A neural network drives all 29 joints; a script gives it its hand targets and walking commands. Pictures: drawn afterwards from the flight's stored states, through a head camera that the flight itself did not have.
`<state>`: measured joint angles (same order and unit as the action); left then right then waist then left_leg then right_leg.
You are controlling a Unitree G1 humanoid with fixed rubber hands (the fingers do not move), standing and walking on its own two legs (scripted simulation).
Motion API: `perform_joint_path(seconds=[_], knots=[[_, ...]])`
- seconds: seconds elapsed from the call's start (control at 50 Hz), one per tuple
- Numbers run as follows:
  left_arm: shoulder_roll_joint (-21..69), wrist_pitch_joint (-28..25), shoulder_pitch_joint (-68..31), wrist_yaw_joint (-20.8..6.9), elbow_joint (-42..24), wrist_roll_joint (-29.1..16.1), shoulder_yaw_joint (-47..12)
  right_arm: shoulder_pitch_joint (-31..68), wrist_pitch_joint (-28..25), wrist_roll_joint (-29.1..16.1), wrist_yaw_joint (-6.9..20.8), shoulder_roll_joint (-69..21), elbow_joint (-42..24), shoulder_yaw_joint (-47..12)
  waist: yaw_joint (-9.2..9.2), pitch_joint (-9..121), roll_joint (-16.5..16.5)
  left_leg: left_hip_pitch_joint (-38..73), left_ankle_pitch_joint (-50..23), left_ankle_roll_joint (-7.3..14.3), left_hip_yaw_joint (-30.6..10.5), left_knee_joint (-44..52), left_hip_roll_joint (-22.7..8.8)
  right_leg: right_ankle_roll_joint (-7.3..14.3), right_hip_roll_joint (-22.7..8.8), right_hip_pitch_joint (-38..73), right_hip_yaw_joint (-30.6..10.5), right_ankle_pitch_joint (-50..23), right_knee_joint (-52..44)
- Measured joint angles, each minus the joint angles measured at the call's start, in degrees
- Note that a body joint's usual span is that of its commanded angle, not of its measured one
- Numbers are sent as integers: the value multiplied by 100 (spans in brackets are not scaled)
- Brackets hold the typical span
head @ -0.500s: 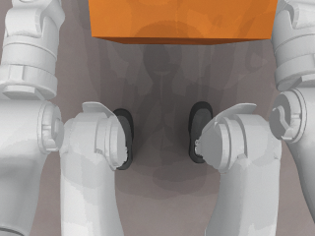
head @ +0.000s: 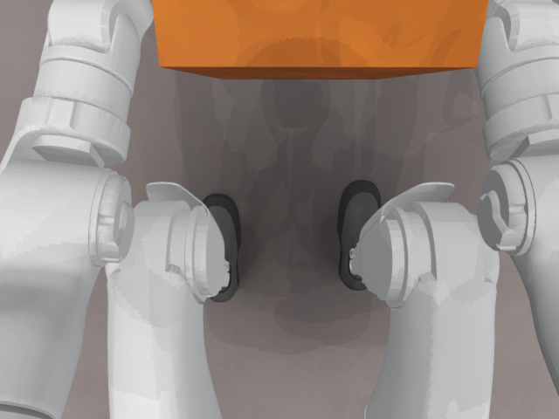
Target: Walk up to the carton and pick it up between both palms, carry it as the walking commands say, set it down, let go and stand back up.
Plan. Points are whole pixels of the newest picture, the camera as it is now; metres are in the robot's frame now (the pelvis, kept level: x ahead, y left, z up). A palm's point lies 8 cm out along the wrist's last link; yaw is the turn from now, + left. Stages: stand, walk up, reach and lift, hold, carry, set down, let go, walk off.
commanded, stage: reach and lift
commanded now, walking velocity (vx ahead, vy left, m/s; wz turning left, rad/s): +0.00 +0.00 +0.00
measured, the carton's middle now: out of the picture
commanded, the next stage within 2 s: none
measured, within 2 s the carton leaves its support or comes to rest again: leaves its support in 0.78 s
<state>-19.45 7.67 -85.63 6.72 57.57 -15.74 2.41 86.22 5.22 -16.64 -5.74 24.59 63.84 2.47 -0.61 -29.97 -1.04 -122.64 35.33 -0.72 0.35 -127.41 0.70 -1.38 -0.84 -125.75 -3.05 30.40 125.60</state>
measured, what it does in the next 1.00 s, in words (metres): stands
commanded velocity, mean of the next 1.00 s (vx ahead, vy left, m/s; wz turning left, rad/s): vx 0.00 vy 0.00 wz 0.00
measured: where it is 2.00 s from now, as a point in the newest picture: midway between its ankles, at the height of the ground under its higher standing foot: (288, 258)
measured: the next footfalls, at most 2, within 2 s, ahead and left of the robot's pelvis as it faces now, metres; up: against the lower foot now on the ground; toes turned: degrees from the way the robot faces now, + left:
none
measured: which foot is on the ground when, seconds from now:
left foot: down 0.00-1.00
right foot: down 0.00-1.00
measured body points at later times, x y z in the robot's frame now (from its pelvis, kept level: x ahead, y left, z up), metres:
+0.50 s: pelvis +0.00 +0.00 -0.01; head +0.37 -0.02 +0.23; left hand +0.57 +0.14 -0.17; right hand +0.56 -0.21 -0.18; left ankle +0.11 +0.12 -0.34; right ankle +0.13 -0.13 -0.34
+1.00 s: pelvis -0.01 +0.01 +0.00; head +0.36 -0.01 +0.25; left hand +0.58 +0.14 -0.14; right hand +0.56 -0.20 -0.14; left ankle +0.11 +0.12 -0.34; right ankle +0.13 -0.13 -0.34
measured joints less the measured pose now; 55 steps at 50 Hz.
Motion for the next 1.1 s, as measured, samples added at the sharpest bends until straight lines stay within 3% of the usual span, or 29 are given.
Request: perform_joint_path(seconds=[0.2,0.4,0.58,0.66,0.76,0.82,1.1], knots=[[23,-58,-22,-65,94,29,114,63,6,211,34,-4,71,-22,-9,5,14,-1,0,0,0,-2,3,-2,3,-5,-2,0,6],[26,78,-32,-278,113,241,406,98,253,371,94,-4,-31,-21,-32,11,-19,-32,0,0,0,-76,12,-2,7,-48,-9,0,91],[26,134,-33,-275,112,252,443,97,547,405,44,-4,-223,-21,-36,2,-51,-37,0,0,0,-113,16,-2,14,-58,-13,0,131],[28,178,-43,-226,80,252,443,85,807,382,-67,-10,-442,-21,-35,-10,-66,-36,-8,0,0,-113,19,-2,16,-55,-14,-5,130],[38,391,-43,101,-53,253,444,76,1186,375,-188,-63,-794,-22,-54,-26,-76,-4,-18,0,0,-113,22,-2,26,-14,-19,-13,120],[50,526,-43,135,-161,251,442,37,1334,486,-328,-91,-950,-20,-63,-34,-37,43,-18,0,-1,-113,29,-15,31,43,-26,-13,111],[56,979,-42,157,-350,251,442,-191,1727,790,-246,-98,-1294,-20,-31,-26,12,494,-28,0,0,75,38,-86,41,550,-36,-17,-123]])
